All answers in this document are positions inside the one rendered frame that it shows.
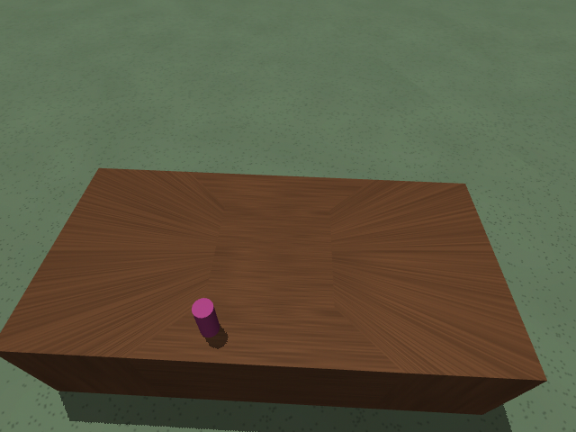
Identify can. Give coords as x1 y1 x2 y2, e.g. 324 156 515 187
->
192 298 220 338

